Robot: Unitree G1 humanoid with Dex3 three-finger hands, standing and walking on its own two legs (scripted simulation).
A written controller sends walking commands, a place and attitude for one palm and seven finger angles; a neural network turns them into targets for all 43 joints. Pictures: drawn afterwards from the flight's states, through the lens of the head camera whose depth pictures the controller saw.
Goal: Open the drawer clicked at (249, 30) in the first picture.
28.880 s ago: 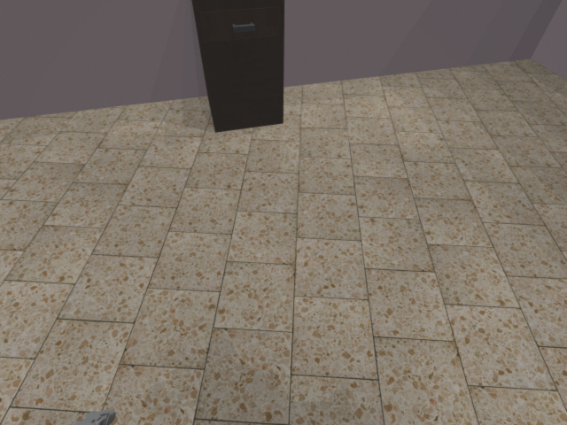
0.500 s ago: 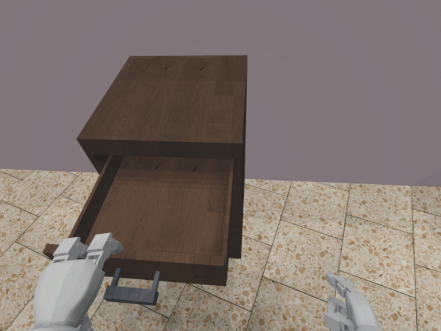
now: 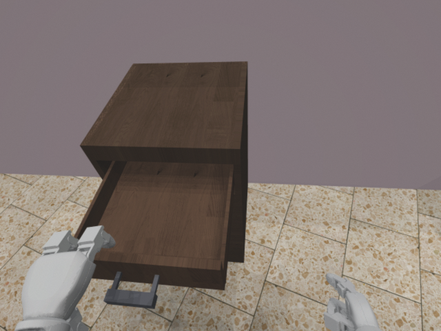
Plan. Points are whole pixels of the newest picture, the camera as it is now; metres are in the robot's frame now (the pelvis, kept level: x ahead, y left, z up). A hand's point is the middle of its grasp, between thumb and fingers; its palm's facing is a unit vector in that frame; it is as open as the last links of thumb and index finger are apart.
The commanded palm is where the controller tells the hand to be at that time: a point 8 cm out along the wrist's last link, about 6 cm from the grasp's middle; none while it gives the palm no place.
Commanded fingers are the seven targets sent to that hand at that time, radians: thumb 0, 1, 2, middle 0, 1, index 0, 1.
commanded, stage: draw the hand back to the body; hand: left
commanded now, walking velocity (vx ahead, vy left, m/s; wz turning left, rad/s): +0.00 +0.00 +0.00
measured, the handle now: (134, 288) +0.22 +0.24 -0.13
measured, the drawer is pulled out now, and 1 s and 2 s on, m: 0.28 0.28 0.28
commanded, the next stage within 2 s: step back with the hand held close in 1.26 s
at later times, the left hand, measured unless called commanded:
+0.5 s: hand (79, 261) +0.18 +0.22 +0.13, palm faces +0.36 -0.85 -0.37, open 13.3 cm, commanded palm +0.13 +0.27 +0.16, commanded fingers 0.00 -0.05 0.50 -0.27 -0.91 -0.27 -0.91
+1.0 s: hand (37, 246) +0.17 +0.24 +0.19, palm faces +0.44 -0.80 -0.41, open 9.2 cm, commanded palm +0.12 +0.28 +0.20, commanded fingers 0.00 0.83 0.87 -0.20 -0.34 -0.20 -0.34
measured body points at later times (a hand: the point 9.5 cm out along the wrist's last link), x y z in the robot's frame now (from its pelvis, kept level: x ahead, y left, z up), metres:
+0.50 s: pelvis +0.01 +0.00 +0.02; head +0.00 -0.02 +0.47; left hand +0.16 +0.26 +0.15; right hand +0.21 -0.20 -0.06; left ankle -0.03 +0.09 -0.71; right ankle +0.00 -0.09 -0.71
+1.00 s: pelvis +0.01 -0.01 +0.03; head -0.01 -0.03 +0.48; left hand +0.14 +0.28 +0.21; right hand +0.21 -0.21 -0.05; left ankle -0.03 +0.09 -0.71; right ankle +0.00 -0.09 -0.71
